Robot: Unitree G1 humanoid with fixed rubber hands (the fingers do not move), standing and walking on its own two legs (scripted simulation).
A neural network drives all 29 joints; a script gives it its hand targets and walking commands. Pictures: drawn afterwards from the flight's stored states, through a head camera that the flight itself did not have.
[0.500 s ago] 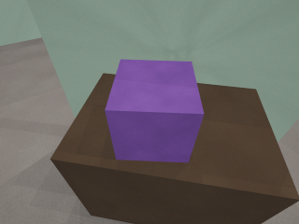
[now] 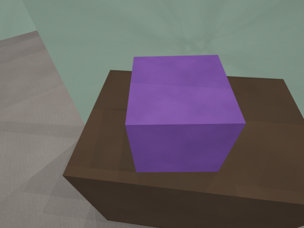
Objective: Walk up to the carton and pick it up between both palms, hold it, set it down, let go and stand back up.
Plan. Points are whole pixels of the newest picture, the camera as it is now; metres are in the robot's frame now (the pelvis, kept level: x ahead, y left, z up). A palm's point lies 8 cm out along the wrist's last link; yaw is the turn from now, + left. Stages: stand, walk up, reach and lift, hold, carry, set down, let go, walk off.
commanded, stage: walk up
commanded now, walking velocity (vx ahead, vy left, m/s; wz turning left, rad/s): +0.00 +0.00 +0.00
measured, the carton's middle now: (176, 114) +0.44 -0.07 +0.03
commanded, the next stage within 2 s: none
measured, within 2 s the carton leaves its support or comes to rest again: neither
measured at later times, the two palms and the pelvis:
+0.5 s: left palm out of the picture +0.00 +0.20 -0.14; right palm out of the picture +0.01 -0.20 -0.14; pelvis +0.03 +0.00 +0.01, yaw +0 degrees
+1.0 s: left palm out of the picture +0.01 +0.19 -0.14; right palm out of the picture +0.02 -0.20 -0.15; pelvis +0.05 +0.00 +0.01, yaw +1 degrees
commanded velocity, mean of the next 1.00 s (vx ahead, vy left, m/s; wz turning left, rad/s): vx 0.00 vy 0.00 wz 0.00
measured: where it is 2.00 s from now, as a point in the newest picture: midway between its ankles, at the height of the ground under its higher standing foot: outside the picture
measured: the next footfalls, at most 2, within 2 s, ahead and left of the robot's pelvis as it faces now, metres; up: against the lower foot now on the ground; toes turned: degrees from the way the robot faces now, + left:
right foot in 1.32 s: +0.04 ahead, -0.23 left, +0.00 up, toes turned -3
left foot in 1.70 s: +0.01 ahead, -0.04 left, +0.00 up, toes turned +4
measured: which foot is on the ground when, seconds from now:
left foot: down 0.00-1.00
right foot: down 0.00-1.00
